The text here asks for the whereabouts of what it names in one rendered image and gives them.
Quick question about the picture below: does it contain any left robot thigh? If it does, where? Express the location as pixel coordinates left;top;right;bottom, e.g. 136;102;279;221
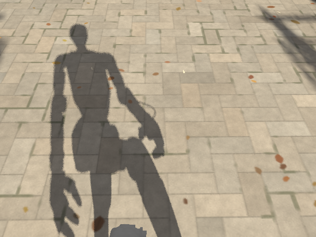
110;224;147;237

